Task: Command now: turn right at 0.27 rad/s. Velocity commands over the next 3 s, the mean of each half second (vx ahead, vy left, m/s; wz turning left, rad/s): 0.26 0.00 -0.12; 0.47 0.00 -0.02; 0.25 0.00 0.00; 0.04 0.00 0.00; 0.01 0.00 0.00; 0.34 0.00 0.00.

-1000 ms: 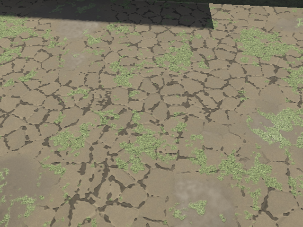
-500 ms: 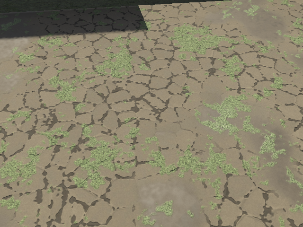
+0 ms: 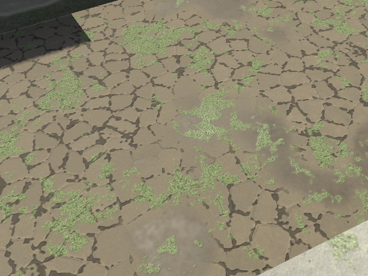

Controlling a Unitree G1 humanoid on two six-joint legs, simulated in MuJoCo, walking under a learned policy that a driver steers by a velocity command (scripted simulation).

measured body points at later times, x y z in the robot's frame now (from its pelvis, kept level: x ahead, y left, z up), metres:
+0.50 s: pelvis +0.06 +0.00 +0.00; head +0.07 +0.01 +0.45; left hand +0.29 +0.22 -0.07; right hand +0.14 -0.27 -0.11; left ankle +0.00 +0.14 -0.73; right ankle +0.11 -0.12 -0.74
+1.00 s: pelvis +0.14 +0.01 +0.00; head +0.16 +0.02 +0.45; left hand +0.35 +0.24 -0.07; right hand +0.34 -0.20 -0.07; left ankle +0.14 +0.11 -0.73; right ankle +0.13 -0.12 -0.72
